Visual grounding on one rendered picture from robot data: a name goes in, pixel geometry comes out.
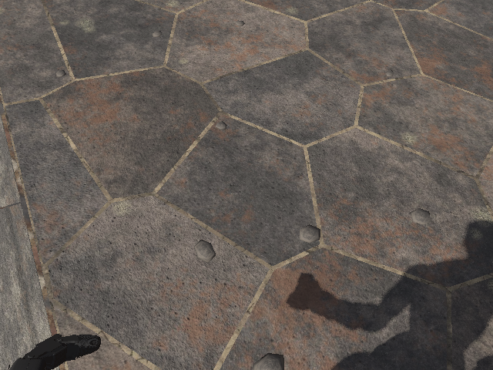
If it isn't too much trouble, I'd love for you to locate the robot left hand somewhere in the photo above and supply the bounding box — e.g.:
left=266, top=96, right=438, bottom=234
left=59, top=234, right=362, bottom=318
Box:
left=8, top=334, right=101, bottom=370

